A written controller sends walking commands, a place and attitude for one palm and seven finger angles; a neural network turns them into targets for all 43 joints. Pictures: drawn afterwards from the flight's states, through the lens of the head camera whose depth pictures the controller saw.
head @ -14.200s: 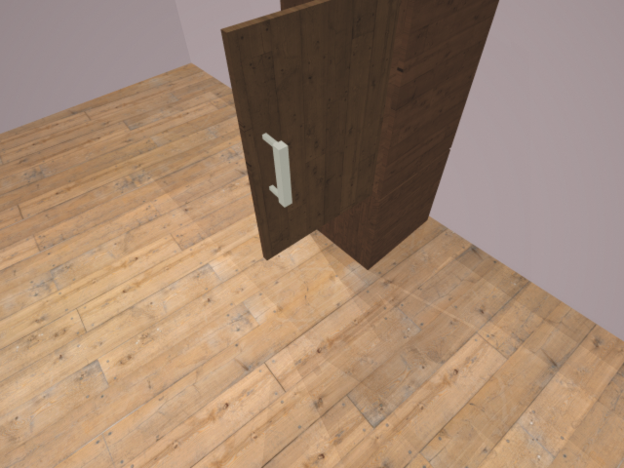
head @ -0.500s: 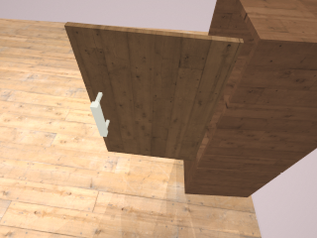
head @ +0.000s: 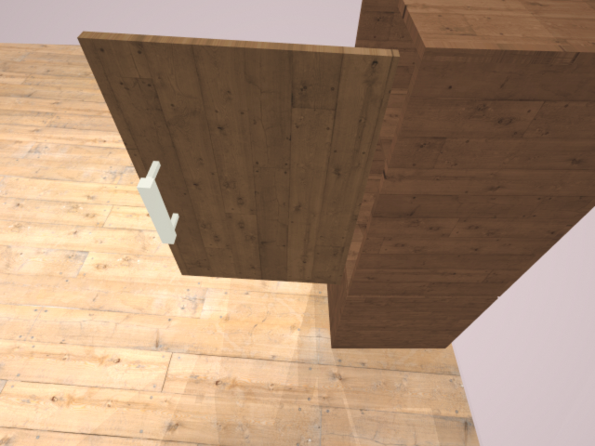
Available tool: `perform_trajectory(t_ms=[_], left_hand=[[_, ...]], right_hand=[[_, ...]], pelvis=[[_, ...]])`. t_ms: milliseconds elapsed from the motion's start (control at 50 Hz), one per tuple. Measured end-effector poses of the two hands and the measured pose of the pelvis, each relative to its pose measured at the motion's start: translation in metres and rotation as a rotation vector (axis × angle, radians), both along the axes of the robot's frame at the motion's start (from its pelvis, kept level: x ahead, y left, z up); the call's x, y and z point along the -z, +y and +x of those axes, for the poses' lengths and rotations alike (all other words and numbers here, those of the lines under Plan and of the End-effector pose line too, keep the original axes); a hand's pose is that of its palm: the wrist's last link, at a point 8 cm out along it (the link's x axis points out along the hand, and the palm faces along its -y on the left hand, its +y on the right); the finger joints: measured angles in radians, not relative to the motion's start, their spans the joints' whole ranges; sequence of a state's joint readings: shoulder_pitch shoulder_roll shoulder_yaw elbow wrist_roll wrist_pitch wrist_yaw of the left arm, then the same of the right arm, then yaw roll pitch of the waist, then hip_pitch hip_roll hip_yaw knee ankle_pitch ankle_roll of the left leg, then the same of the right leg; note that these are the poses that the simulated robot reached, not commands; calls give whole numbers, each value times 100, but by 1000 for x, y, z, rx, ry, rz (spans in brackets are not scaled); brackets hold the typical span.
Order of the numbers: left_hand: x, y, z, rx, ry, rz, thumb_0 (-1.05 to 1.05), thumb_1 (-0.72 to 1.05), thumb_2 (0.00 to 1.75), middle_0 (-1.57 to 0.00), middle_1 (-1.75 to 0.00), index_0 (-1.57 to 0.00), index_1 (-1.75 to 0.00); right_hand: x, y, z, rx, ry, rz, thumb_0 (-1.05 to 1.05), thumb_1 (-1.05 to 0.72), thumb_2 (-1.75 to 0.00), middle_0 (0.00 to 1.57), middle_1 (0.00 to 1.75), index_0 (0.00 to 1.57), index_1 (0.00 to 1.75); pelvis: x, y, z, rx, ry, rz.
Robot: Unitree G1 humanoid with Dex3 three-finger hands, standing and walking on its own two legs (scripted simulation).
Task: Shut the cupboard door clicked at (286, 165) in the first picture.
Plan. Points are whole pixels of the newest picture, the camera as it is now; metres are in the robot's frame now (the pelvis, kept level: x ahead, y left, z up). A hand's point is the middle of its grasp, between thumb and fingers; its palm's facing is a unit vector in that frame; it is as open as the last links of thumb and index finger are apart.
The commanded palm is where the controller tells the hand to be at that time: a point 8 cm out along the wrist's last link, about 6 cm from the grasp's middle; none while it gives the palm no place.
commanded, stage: come to a stop and stand still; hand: left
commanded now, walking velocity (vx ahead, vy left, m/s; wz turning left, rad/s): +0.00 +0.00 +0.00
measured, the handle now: (162, 204) +0.50 +0.26 -0.03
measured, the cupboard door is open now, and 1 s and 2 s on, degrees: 87 87 87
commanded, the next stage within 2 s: look again from close up in 0.96 s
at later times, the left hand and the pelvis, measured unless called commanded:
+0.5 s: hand out of the picture +0.00 +0.14 -0.17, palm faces +0.06 -0.98 -0.19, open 7.3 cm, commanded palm none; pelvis +0.01 -0.04 +0.01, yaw +1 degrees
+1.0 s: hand out of the picture +0.03 +0.13 -0.17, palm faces +0.04 -0.98 -0.18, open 7.3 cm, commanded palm none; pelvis +0.04 -0.04 +0.01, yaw +1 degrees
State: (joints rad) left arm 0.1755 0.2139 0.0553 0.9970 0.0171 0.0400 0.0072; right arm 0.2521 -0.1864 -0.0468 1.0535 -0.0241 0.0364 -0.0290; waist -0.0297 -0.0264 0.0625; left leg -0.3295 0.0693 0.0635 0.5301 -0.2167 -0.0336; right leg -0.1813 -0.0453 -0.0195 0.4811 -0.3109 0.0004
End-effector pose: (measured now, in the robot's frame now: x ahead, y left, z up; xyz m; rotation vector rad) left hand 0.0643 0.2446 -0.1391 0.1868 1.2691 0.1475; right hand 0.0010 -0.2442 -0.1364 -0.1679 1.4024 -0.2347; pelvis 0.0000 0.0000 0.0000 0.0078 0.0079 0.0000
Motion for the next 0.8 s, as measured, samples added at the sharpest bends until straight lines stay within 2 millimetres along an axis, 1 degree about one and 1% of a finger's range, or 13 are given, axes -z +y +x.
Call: perform_trajectory(t_ms=[40, 80, 140, 220, 320, 440, 520, 640, 720, 800], left_hand=[[-4, -13, -5, -1, -1, 1, 0, 91, 90, -20, -30, -19, -30], [-7, -23, -9, -6, -3, -7, 0, 91, 90, -20, -30, -19, -30], [-5, -32, -15, -25, -4, -12, 0, 92, 90, -20, -30, -20, -30], [4, -38, -23, -49, 16, -29, 0, 93, 90, -20, -30, -20, -30], [1, -46, -40, -72, 61, -33, 0, 94, 90, -20, -30, -20, -30], [-3, -55, -62, -81, 123, -32, 0, 92, 90, -20, -30, -20, -30], [-3, -62, -70, -84, 153, -39, 0, 92, 90, -20, -30, -20, -30], [-1, -72, -70, -86, 167, -56, 0, 91, 90, -20, -30, -20, -30], [0, -75, -64, -82, 163, -63, 0, 91, 90, -20, -30, -20, -30], [1, -74, -57, -77, 160, -58, 1, 92, 90, -20, -30, -20, -30]], right_hand=[[3, -9, -8, 2, 26, 13, 1, -91, -90, 20, 30, 20, 30], [3, -14, -12, -2, 39, 23, 1, -91, -90, 20, 30, 20, 30], [1, -17, -12, -9, 42, 27, 1, -91, -90, 19, 30, 19, 30], [2, -13, -8, -29, 30, 30, 1, -91, -90, 19, 30, 19, 30], [0, -4, 3, -60, 18, 62, 1, -91, -90, 19, 30, 19, 30], [1, -11, 12, -65, 10, 67, 2, -93, -90, 20, 30, 20, 30], [0, -15, 17, -66, 5, 66, 1, -93, -90, 20, 30, 20, 30], [-1, -18, 20, -67, 15, 62, 1, -92, -90, 19, 30, 20, 30], [-1, -18, 21, -63, 22, 61, 1, -91, -90, 19, 30, 20, 30], [-2, -16, 22, -56, 27, 61, 1, -91, -90, 19, 30, 20, 30]], pelvis=[[-2, -6, -2, -14, -13, -8], [-4, -11, -1, -24, -14, -8], [-5, -17, 1, -29, -14, -12], [-2, -23, 2, -40, -15, -19], [-7, -31, 4, -32, -16, -7], [-10, -36, 7, -26, -18, -2], [-11, -39, 10, -24, -18, 0], [-11, -42, 17, -22, -16, 0], [-11, -43, 22, -19, -14, 0], [-11, -43, 27, -17, -12, 1]])
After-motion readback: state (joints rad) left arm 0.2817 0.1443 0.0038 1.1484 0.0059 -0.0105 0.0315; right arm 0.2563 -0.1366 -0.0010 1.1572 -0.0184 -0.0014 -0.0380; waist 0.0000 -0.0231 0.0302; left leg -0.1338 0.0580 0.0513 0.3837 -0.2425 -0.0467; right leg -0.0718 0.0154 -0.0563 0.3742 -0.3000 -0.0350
